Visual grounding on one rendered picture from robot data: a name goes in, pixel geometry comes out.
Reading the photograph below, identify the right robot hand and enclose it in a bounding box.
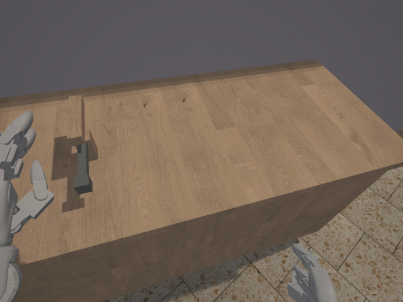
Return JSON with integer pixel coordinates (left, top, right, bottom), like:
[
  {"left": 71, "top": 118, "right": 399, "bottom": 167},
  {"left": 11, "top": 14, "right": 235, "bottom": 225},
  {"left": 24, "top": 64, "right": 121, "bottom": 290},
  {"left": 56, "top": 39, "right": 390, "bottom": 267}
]
[{"left": 288, "top": 244, "right": 338, "bottom": 302}]

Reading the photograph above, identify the robot left forearm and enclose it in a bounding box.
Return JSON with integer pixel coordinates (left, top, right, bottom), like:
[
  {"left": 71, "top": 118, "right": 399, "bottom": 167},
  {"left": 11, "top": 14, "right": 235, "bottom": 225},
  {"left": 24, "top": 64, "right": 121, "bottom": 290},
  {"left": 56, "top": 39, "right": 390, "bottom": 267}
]
[{"left": 0, "top": 246, "right": 23, "bottom": 302}]

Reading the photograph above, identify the counter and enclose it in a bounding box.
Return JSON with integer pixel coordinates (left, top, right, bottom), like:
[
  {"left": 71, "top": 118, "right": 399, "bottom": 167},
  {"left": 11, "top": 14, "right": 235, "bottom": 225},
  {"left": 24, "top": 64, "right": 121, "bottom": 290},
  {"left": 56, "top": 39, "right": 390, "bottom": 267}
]
[{"left": 0, "top": 59, "right": 403, "bottom": 302}]

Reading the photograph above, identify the tap lever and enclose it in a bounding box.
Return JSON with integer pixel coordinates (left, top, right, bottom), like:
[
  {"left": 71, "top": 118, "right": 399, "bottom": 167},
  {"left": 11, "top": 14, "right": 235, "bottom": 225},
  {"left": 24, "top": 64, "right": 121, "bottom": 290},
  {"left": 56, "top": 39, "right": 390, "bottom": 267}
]
[{"left": 74, "top": 141, "right": 93, "bottom": 194}]

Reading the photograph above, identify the left robot hand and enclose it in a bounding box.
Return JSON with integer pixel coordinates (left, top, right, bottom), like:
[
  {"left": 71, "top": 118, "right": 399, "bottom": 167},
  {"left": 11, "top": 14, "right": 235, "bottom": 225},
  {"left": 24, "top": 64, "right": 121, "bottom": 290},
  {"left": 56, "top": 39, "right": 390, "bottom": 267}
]
[{"left": 0, "top": 111, "right": 54, "bottom": 247}]

